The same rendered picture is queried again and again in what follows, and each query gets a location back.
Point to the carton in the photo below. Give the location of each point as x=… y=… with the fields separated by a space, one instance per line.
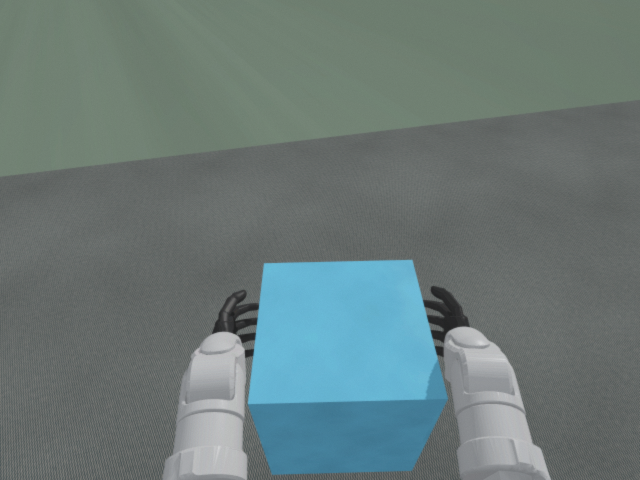
x=345 y=376

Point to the right robot forearm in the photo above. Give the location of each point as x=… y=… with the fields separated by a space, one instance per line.
x=495 y=439

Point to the left robot hand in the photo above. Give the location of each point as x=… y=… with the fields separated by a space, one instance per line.
x=228 y=314

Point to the right robot hand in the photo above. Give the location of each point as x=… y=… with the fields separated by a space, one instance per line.
x=452 y=312

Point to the left robot forearm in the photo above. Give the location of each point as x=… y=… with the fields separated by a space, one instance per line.
x=211 y=411

